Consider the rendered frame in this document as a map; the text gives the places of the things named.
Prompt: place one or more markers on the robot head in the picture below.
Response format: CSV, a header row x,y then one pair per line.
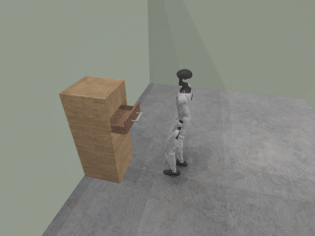
x,y
184,74

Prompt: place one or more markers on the drawer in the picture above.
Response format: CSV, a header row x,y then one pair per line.
x,y
120,121

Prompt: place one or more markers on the left robot upper arm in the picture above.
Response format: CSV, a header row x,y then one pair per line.
x,y
183,102

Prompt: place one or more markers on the cabinet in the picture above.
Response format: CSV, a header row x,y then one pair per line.
x,y
88,104

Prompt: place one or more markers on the robot right foot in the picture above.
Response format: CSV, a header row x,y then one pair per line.
x,y
184,163

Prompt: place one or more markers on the left robot hand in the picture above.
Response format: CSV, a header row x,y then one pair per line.
x,y
179,145

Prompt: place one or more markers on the handle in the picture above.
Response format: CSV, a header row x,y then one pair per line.
x,y
138,118

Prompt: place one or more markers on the left robot forearm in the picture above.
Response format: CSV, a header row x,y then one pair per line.
x,y
185,125

